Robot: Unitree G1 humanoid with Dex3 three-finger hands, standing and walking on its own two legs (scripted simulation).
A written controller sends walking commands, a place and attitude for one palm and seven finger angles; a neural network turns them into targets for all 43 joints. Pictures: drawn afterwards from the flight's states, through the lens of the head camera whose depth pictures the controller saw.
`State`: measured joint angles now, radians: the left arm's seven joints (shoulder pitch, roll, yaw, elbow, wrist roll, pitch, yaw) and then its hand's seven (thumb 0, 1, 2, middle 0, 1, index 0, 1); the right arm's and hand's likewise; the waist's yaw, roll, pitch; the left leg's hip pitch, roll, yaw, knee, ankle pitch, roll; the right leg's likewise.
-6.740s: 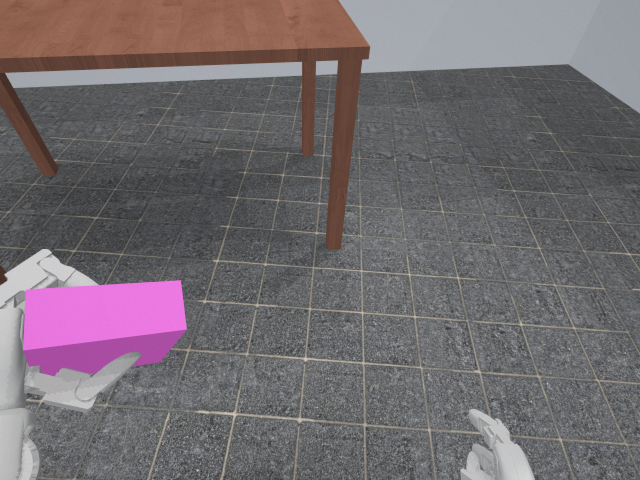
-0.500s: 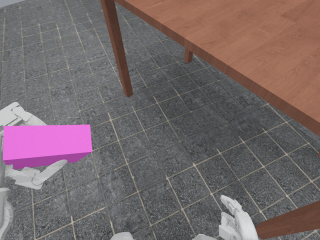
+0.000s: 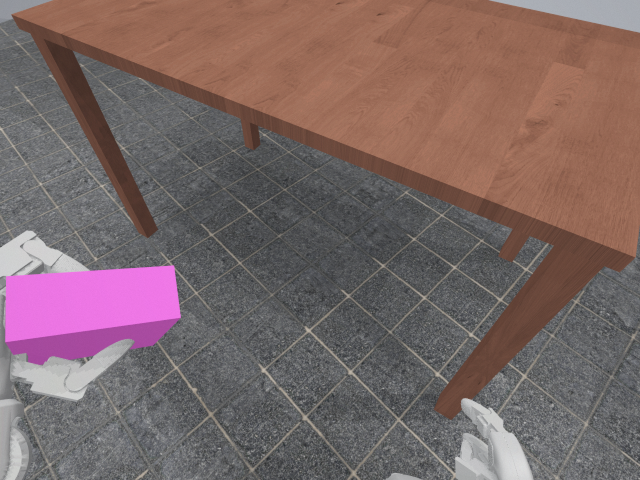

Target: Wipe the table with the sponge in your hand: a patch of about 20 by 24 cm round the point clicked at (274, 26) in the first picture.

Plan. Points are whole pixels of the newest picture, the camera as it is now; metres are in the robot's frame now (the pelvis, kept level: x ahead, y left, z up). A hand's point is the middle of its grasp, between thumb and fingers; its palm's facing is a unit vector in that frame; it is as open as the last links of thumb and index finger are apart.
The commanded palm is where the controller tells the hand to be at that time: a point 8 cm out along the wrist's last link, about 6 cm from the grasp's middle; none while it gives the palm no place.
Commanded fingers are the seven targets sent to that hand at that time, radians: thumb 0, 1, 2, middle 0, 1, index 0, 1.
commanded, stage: turn to face it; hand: left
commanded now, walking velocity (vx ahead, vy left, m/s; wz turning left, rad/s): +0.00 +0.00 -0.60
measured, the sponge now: (118, 315) +0.22 +0.22 +0.15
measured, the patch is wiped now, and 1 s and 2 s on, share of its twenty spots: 0.00 0.00 0.00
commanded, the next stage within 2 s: take the last steps up to it in 1.36 s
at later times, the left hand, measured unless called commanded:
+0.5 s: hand (228, 317) +0.22 +0.11 +0.17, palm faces +0.13 -0.89 -0.45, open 9.3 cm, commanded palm +0.18 +0.17 +0.18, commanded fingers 0.00 0.10 1.30 -1.20 -1.60 -1.20 -1.60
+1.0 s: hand (402, 370) +0.19 -0.04 +0.17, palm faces -0.22 -0.81 -0.54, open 9.3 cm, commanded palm +0.17 +0.04 +0.18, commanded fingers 0.00 0.10 1.30 -1.20 -1.60 -1.20 -1.60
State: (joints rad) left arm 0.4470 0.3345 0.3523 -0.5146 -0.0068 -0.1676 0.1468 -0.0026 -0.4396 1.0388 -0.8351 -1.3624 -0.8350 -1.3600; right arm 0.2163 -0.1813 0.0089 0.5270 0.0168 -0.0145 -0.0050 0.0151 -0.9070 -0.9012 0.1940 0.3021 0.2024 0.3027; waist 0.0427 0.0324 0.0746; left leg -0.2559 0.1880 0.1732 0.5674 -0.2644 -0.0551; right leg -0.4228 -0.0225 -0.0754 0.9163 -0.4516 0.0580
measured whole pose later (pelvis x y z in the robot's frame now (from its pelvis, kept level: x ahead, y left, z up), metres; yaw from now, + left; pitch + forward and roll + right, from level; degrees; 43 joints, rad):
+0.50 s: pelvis -0.05 -0.06 +0.00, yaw -17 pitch +2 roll +1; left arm 0.50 0.39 0.37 -0.56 -0.04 -0.17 0.15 0.00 -0.44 1.04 -0.84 -1.36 -0.84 -1.36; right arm 0.17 -0.28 -0.03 0.52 0.01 0.08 -0.02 0.02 -0.91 -0.90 0.19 0.30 0.20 0.30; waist 0.01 -0.03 0.05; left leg -0.26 0.04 0.06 0.55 -0.38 -0.05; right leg -0.37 0.10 0.09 0.50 -0.15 -0.07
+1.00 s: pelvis -0.12 -0.09 +0.00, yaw -35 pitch +0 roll +1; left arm 0.55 0.42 0.40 -0.61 -0.05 -0.19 0.14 0.00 -0.44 1.04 -0.84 -1.36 -0.84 -1.35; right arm 0.13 -0.22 -0.01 0.55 0.01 0.07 -0.01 0.02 -0.91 -0.90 0.20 0.30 0.21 0.30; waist -0.02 0.00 0.16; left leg -0.44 0.06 0.05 1.01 -0.47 -0.09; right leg -0.34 0.06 0.01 0.53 -0.19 -0.07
